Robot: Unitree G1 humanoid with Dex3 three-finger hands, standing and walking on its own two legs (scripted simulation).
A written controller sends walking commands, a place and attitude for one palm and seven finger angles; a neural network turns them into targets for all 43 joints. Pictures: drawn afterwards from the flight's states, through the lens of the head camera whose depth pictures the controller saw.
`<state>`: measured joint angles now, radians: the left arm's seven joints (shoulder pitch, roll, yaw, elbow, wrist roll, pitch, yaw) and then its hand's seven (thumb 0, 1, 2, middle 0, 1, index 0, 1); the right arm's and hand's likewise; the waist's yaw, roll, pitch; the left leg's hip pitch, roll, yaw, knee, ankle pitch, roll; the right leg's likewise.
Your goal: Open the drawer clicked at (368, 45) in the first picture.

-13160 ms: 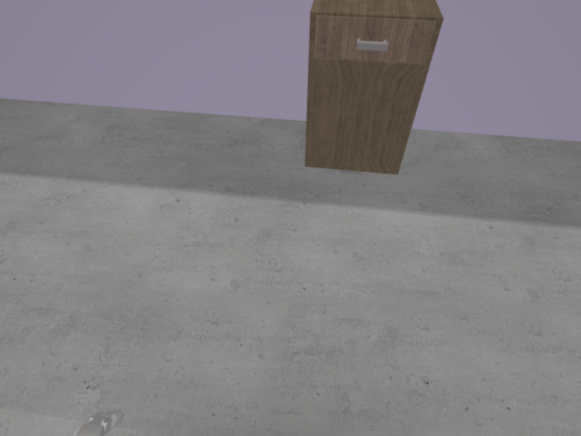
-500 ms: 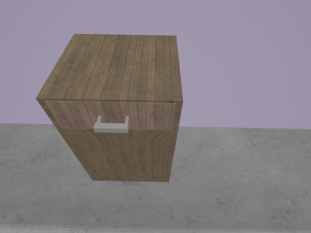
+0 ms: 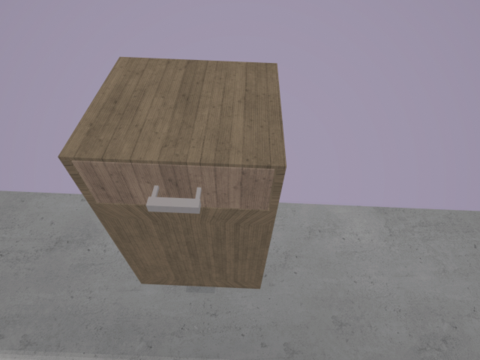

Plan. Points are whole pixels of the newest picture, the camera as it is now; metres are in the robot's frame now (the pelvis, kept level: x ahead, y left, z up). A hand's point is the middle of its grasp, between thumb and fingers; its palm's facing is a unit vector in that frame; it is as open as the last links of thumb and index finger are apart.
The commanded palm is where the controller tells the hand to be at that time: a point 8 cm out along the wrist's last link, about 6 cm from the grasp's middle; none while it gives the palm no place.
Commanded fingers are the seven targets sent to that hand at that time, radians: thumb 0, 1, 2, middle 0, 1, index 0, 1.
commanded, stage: shuffle to correct the standing spot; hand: left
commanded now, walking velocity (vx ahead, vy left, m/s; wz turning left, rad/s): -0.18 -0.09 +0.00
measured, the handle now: (175, 197) +0.47 +0.18 -0.09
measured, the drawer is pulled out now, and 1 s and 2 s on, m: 0.00 0.00 0.00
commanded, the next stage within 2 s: come to a stop and stand still in 0.02 s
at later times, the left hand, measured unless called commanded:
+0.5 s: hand out of the picture -0.04 +0.12 -0.16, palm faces +0.05 -0.98 -0.19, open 7.3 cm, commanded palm none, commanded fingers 0.00 0.90 0.90 -0.20 -0.30 -0.20 -0.30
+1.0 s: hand out of the picture -0.02 +0.17 -0.18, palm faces +0.03 -0.98 -0.19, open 7.4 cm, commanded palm none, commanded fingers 0.00 0.90 0.90 -0.20 -0.30 -0.20 -0.30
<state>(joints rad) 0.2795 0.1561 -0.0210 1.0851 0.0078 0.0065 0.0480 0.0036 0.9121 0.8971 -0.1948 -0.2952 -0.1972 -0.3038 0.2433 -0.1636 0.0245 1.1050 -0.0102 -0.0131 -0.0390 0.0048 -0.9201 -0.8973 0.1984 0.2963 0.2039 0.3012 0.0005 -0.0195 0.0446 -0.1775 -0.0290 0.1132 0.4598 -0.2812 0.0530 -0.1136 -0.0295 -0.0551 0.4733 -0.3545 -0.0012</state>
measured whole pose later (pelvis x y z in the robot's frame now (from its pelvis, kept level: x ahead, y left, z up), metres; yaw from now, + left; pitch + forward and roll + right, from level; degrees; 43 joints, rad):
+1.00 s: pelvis -0.01 +0.00 +0.00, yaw +0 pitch +0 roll +0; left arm 0.29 0.15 0.00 1.12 0.02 0.00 0.03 0.00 0.91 0.90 -0.19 -0.29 -0.20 -0.30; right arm 0.26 -0.17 0.01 1.09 -0.01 -0.01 -0.04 0.00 -0.95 -0.90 0.20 0.30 0.21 0.30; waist 0.01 -0.01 0.01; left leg -0.18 -0.02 0.10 0.45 -0.27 0.04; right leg -0.14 -0.06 -0.05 0.46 -0.31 0.03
